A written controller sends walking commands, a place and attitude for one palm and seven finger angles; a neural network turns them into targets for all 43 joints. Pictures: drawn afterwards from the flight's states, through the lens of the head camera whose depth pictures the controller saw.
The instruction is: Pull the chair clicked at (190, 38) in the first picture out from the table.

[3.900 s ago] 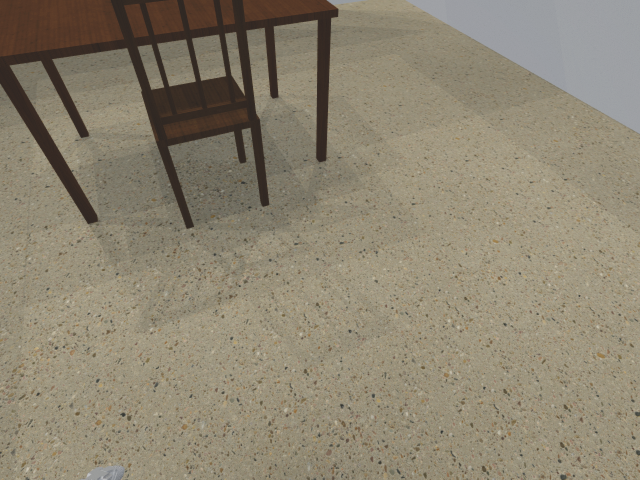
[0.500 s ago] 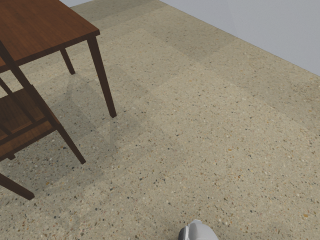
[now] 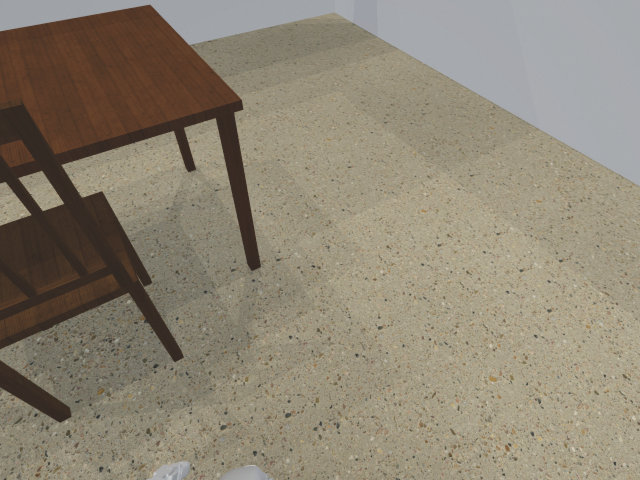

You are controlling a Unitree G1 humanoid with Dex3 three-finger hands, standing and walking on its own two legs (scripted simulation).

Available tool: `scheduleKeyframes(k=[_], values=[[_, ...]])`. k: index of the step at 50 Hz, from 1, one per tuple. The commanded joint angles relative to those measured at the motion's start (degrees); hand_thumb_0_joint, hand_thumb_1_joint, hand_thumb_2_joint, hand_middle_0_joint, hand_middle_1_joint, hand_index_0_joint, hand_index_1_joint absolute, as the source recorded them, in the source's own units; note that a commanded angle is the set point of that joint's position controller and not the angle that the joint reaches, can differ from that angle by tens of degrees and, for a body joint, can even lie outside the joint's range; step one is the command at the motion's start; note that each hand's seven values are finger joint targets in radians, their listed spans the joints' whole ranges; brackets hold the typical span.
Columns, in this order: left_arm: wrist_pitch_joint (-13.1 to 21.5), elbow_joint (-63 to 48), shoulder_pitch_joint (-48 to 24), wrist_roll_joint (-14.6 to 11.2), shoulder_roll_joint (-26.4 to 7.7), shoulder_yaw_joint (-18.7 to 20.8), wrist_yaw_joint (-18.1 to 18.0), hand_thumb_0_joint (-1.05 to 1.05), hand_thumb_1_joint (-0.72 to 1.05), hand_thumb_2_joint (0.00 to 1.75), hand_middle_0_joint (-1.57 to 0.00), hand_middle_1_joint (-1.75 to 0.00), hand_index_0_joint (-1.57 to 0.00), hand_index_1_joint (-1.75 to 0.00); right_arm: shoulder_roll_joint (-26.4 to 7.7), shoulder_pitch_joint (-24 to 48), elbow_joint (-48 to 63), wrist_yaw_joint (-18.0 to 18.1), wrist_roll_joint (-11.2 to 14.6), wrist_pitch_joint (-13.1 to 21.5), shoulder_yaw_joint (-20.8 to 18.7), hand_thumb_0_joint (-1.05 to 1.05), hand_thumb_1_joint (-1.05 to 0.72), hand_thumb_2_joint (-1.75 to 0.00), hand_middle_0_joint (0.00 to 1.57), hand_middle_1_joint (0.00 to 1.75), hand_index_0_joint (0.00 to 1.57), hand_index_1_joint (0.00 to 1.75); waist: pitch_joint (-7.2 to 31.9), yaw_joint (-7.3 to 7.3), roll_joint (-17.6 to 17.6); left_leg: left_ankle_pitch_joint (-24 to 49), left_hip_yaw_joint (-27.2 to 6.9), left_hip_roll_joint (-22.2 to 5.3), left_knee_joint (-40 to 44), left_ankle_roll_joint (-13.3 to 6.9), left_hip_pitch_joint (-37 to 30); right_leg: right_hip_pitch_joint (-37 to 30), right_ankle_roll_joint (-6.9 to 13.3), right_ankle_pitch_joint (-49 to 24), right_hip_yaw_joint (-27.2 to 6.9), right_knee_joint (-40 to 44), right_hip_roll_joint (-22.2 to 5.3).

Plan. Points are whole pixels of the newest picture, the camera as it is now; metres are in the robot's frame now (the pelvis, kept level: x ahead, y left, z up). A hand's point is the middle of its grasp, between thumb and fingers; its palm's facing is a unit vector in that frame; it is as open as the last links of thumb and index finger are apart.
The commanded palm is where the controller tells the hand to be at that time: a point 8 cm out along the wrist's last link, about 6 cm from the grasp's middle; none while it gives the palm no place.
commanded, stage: turn to face it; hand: left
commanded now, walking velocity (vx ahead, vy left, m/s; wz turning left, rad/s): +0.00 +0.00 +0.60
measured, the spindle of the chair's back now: out of the picture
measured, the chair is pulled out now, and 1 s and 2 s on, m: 0.00 0.00 0.00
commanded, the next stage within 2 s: take the last steps up to it in 0.82 s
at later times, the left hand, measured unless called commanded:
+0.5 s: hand out of the picture +0.07 +0.23 -0.15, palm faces +0.31 -0.90 -0.32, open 7.4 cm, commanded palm none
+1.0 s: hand out of the picture -0.09 +0.17 -0.18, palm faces +0.54 -0.80 -0.24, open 7.4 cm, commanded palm none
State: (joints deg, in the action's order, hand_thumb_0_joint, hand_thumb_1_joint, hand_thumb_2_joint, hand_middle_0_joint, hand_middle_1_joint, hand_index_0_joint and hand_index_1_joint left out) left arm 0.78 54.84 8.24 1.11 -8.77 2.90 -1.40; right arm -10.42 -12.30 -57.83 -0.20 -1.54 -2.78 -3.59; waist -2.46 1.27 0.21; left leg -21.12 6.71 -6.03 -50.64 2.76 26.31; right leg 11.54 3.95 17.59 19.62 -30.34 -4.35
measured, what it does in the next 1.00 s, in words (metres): steps on the spot, turning left: left foot, then right foot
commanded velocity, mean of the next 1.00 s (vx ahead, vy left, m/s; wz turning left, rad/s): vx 0.03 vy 0.01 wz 0.42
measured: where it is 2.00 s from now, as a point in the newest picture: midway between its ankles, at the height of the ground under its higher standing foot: outside the picture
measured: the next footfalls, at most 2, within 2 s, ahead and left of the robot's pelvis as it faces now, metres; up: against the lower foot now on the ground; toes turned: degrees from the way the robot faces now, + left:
left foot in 0.10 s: +0.07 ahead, +0.14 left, +0.00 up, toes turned +13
right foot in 0.50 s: +0.11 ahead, -0.13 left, +0.00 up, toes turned +14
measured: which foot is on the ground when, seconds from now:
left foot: up 0.00-0.08, down 0.10-0.50, up 0.52-0.90, down 0.92-1.00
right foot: down 0.00-0.10, up 0.12-0.48, down 0.50-0.92, up 0.94-1.00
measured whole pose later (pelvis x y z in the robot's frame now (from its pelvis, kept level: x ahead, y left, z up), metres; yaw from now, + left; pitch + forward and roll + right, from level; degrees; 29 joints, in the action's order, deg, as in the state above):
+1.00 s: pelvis +0.02 -0.01 -0.01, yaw +29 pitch -1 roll +0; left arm -3.5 57.4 16.6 0.9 -14.0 3.3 -1.3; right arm -11.5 -6.5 -54.4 -0.2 -1.4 -1.5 -1.9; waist -5.2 -2.7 -3.1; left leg -19.2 4.3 -0.1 -33.8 -1.9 13.7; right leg 19.6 -3.1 29.5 6.8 -49.2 -7.4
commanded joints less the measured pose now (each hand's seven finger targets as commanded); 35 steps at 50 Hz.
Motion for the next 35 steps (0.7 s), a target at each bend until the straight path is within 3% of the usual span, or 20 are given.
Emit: scheduleKeyframes(k=[1, 3, 4, 5, 6, 7, 8, 10, 12, 18, 21, 23, 24, 25, 26, 27, 28, 29, 30, 35], values=[[-0.4, -2.3, 5.6, 0.4, -11.3, 2.9, -0.6, 0.0, 0.9, 0.9, -0.2, -0.3, -0.2, -0.3, -2.7, 2.4, 6.5, -0.8, 0.3, 0.9, -0.1, 0.0, -0.9, -0.9, 0.2, 0.3, 0.2, 0.3, 0.9, -2.6, -6.3, -1.8, 1.0, 0.0, 6.8, -1.1, -1.2, -3.8, 3.2, -24.7, -10.3, 6.7, -18.9], [-0.6, -2.8, 5.3, 0.0, -12.3, 3.1, -0.3, 0.0, 0.9, 0.9, -0.2, -0.3, -0.2, -0.3, -4.6, -0.6, 6.8, -0.7, 0.1, 1.2, -0.5, 0.0, -0.9, -0.9, 0.2, 0.3, 0.2, 0.3, 4.0, -0.69, -5.5, 3.2, 2.0, 1.4, 14.8, -2.0, -7.7, -4.2, 0.9, -27.4, -7.5, -1.0, -17.5], [-0.8, -3.2, 5.1, -0.4, -12.1, 3.2, 0.0, 0.0, 0.9, 0.9, -0.2, -0.3, -0.2, -0.3, -6.8, -3.9, 6.3, -0.6, 0.0, 1.4, -1.2, 0.0, -0.9, -0.9, 0.2, 0.3, 0.2, 0.3, 6.0, 1.28, -1.2, 12.2, -0.1, 0.8, 20.5, -3.3, -15.1, 0.1, -1.8, -24.5, -5.6, -8.4, -15.3], [-1.1, -5.4, 5.0, -0.8, -9.4, 3.0, 0.4, 0.0, 0.9, 0.9, -0.2, -0.3, -0.2, -0.3, -13.0, -7.3, 6.8, -0.3, -0.5, 1.9, -2.5, 0.0, -0.9, -0.9, 0.2, 0.3, 0.2, 0.3, 7.8, 2.82, 15.2, 31.6, -19.3, -11.9, 26.8, -9.9, -23.5, 13.3, -6.9, -4.0, -3.4, -22.0, -8.1], [-1.2, -8.8, 0.3, -0.5, -7.7, 1.9, 0.3, 0.0, 0.9, 0.9, -0.2, -0.3, -0.2, -0.3, -16.3, -10.1, 6.2, 0.1, 0.0, 1.9, -3.0, 0.0, -0.9, -0.9, 0.2, 0.3, 0.2, 0.3, 6.6, 4.28, 18.1, 45.7, -30.1, -21.1, 31.1, -17.5, -23.5, 21.1, -8.8, 23.5, -8.6, -32.8, -2.7], [-2.1, -8.9, -2.1, 0.0, -8.4, 2.1, -0.2, 0.0, 0.9, 0.9, -0.2, -0.3, -0.2, -0.3, -16.2, -10.4, 5.1, 0.7, 0.1, 2.2, -2.8, 0.0, -0.9, -0.9, 0.2, 0.3, 0.2, 0.3, 7.8, 4.54, 13.9, 39.9, -29.6, -19.4, 30.6, -17.4, -22.8, 22.7, -8.2, 21.3, -15.8, -37.4, -2.6], [-2.0, -8.6, -2.3, -0.2, -8.3, 2.4, 0.0, 0.0, 0.9, 0.9, -0.2, -0.3, -0.2, -0.3, -15.5, -6.8, 6.1, 1.0, 0.1, 2.2, -2.7, 0.0, -0.9, -0.9, 0.2, 0.3, 0.2, 0.3, 6.6, 3.05, 11.9, 34.3, -27.3, -16.9, 30.0, -16.3, -21.7, 24.6, -8.1, 17.1, -17.5, -38.8, -2.7], [-1.9, -6.6, 0.6, -0.3, -8.8, 2.8, 0.7, 0.0, 0.9, 0.9, -0.2, -0.3, -0.2, -0.3, -12.8, -0.2, 8.2, 1.1, 0.1, 2.7, -1.8, 0.0, -0.9, -0.9, 0.2, 0.3, 0.2, 0.3, 6.6, 0.16, 6.7, 32.2, -19.8, -11.3, 29.4, -13.0, -19.3, 22.1, -8.5, 8.9, -18.2, -37.3, -2.8], [-2.3, -5.7, 2.9, -0.4, -8.6, 2.7, 0.7, 0.0, 0.9, 0.9, -0.2, -0.3, -0.2, -0.3, -13.1, 1.3, 8.6, 1.1, 0.2, 2.8, -1.8, 0.0, -0.9, -0.9, 0.2, 0.3, 0.2, 0.3, 7.2, -0.55, 7.2, 33.0, -16.2, -8.7, 29.6, -12.1, -19.0, 19.3, -9.0, 7.1, -17.9, -33.5, -2.1], [-2.5, -7.6, 0.9, -0.7, -8.8, 2.2, 0.4, 0.0, 0.9, 0.9, -0.2, -0.3, -0.2, -0.3, -14.5, 0.5, 8.3, 0.5, 0.1, 1.8, -2.9, 0.0, -0.9, -0.9, 0.2, 0.3, 0.2, 0.3, 6.2, 0.79, 8.4, 30.3, -19.9, -7.2, 29.1, -12.7, -18.9, 14.6, -9.5, 8.7, -17.5, -20.0, 0.5], [-2.1, -7.6, 3.5, -1.0, -9.2, 2.0, 0.2, 0.0, 0.9, 0.9, -0.2, -0.3, -0.2, -0.3, -14.9, 2.8, 9.2, 0.2, 0.1, 1.2, -3.2, 0.0, -0.9, -0.9, 0.2, 0.3, 0.2, 0.3, 6.5, -0.29, 10.7, 30.6, -21.7, -6.0, 27.1, -11.8, -15.6, 8.0, -8.9, 6.8, -16.6, -11.0, 2.4], [-1.5, -6.7, 8.3, -1.0, -10.1, 2.3, 0.0, 0.0, 0.9, 0.9, -0.2, -0.3, -0.2, -0.3, -14.2, 5.3, 10.2, 0.1, 0.5, 0.9, -3.3, 0.0, -0.9, -0.9, 0.2, 0.3, 0.2, 0.3, 6.9, -3.09, 8.7, 25.2, -21.4, -3.6, 22.8, -9.2, -9.3, -1.8, -8.5, -2.2, -16.4, 1.7, 2.5], [-0.8, -6.4, 10.7, -0.4, -13.3, 2.9, -0.3, 0.0, 0.9, 0.9, -0.2, -0.3, -0.2, -0.3, -11.6, 5.2, 10.9, -0.1, 1.0, 0.8, -3.0, 0.0, -0.9, -0.9, 0.2, 0.3, 0.2, 0.3, 7.0, -4.27, 0.1, 14.2, -17.9, 1.0, 15.0, -5.6, -1.9, -8.9, -7.0, -4.1, -22.3, 11.2, -3.8], [-0.2, -7.2, 10.4, 0.7, -19.9, 3.9, -0.7, 0.0, 0.9, 0.9, -0.2, -0.3, -0.2, -0.3, -7.0, 4.2, 12.6, -0.5, 1.2, 0.8, -2.1, 0.0, -0.9, -0.9, 0.2, 0.3, 0.2, 0.3, 5.6, -4.02, -18.8, -8.9, -7.7, 10.2, 0.1, -0.2, 9.5, -11.7, -0.2, -11.1, -40.7, 16.1, -21.2], [-0.5, -8.1, 9.7, 0.2, -20.0, 3.6, -0.7, 0.0, 0.9, 0.9, -0.2, -0.3, -0.2, -0.3, -10.0, 4.8, 12.6, -0.4, 0.4, 0.4, -2.9, 0.0, -0.9, -0.9, 0.2, 0.3, 0.2, 0.3, 5.4, -4.34, -15.0, -12.7, -11.3, 7.6, -11.0, -1.1, 7.0, -2.6, 4.1, -9.4, -39.7, 15.8, -25.1], [-0.6, -8.7, 5.9, 0.2, -17.8, 3.4, -0.9, 0.0, 0.9, 0.9, -0.2, -0.3, -0.2, -0.3, -9.5, 5.9, 11.8, -0.6, 0.3, -0.4, -3.2, 0.0, -0.9, -0.9, 0.2, 0.3, 0.2, 0.3, 2.0, -2.72, -14.7, -9.7, -12.4, 6.7, -17.4, -1.4, 6.7, 3.0, 3.6, -4.9, -38.0, 16.4, -21.4], [-0.6, -9.2, 2.8, 0.1, -15.6, 2.6, -0.8, 0.0, 0.9, 0.9, -0.2, -0.3, -0.2, -0.3, -9.5, 5.1, 10.5, -0.9, 0.1, -0.5, -3.1, 0.0, -0.9, -0.9, 0.2, 0.3, 0.2, 0.3, -1.1, -1.17, -12.8, -5.2, -11.7, 5.6, -21.0, -1.0, 7.4, 4.9, 2.3, -5.1, -32.5, 15.7, -17.9], [-0.4, -9.5, 1.0, 0.1, -13.4, 1.8, -0.6, 0.0, 0.9, 0.9, -0.2, -0.3, -0.2, -0.3, -9.2, 3.9, 9.4, -1.2, 0.0, -0.5, -2.9, 0.0, -0.9, -0.9, 0.2, 0.3, 0.2, 0.3, -2.2, 0.03, -11.3, -1.4, -10.6, 5.1, -22.0, -0.4, 7.2, 4.7, 1.3, -9.8, -26.8, 13.9, -14.6], [-0.2, -9.5, 0.8, 0.2, -12.3, 1.7, -0.7, 0.0, 0.9, 0.9, -0.2, -0.3, -0.2, -0.3, -8.5, 2.5, 8.7, -1.4, 0.2, -0.4, -2.7, 0.0, -0.9, -0.9, 0.2, 0.3, 0.2, 0.3, -1.2, 0.6, -11.9, -0.2, -9.4, 4.9, -21.2, 0.1, 6.6, 3.2, 1.1, -15.2, -23.7, 12.5, -13.5], [0.0, -6.2, 8.8, 0.5, -13.4, 1.9, -0.8, 0.0, 0.9, 0.9, -0.2, -0.3, -0.2, -0.3, -7.2, 7.0, 8.8, -1.1, 0.6, -0.4, -1.5, 0.0, -0.9, -0.9, 0.2, 0.3, 0.2, 0.3, 1.9, -3.15, -10.3, -3.5, -6.0, 5.0, -9.6, 1.3, 4.2, -6.5, 2.8, -30.5, -19.8, 9.0, -14.4]])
